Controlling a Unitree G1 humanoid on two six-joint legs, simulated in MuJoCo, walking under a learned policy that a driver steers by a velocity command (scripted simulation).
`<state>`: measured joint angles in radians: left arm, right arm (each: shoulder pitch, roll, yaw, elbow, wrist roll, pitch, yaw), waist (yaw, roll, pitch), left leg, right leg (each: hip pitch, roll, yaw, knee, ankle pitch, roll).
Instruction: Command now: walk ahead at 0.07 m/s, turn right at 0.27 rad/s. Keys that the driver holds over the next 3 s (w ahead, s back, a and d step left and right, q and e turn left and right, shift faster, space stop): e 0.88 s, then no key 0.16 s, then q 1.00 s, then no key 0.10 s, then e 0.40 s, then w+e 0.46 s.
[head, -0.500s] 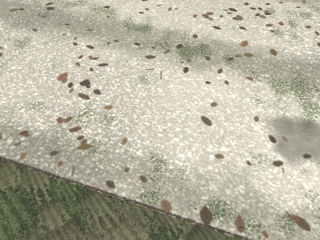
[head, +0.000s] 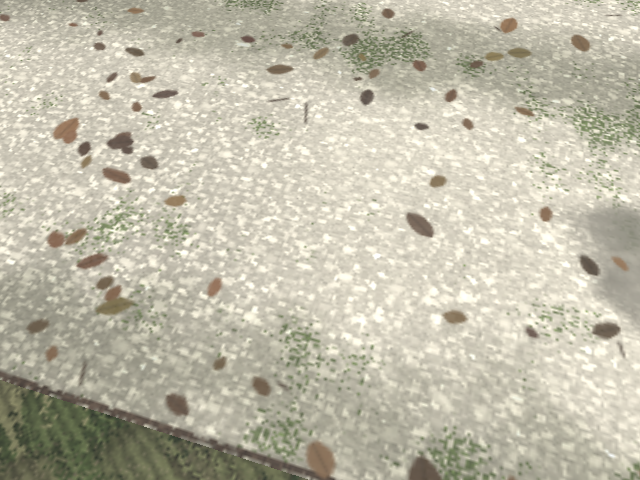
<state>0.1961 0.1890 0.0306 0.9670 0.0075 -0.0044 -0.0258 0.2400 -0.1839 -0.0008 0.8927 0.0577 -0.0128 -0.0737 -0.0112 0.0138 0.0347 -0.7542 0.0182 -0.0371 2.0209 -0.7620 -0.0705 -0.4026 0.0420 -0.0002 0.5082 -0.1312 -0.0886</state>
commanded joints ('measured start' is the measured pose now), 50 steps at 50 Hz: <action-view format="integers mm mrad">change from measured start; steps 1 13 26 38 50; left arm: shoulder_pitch -28 2 -138 100 -25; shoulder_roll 179 118 76 296 157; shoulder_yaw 19 51 35 102 41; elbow -116 -247 -420 -396 -381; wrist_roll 28 -33 -18 43 -28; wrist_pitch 8 52 74 12 53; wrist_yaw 55 98 44 19 87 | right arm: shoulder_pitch -72 -140 -136 -281 -250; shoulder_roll -65 -77 -158 -168 -74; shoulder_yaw -10 -77 -82 -89 -60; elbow -159 -225 -217 -366 -351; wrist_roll -15 -48 -64 -50 -73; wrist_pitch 22 30 45 8 48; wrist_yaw -35 22 -7 1 36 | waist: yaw -4 -41 21 117 20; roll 16 -183 119 -180 -123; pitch -258 -114 -108 -157 -169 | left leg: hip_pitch -255 557 438 -310 77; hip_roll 82 -22 221 -2 23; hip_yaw -117 -2 -54 -82 -49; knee -65 -1501 -1673 -633 -1002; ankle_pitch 147 628 555 154 659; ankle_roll -22 23 256 1 -35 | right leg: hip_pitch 301 -75 -285 465 194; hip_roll -464 -132 -40 -421 -169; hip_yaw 496 400 22 677 320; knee -43 -59 614 -158 -37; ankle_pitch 563 -130 -31 312 221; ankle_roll -290 -56 179 -304 -101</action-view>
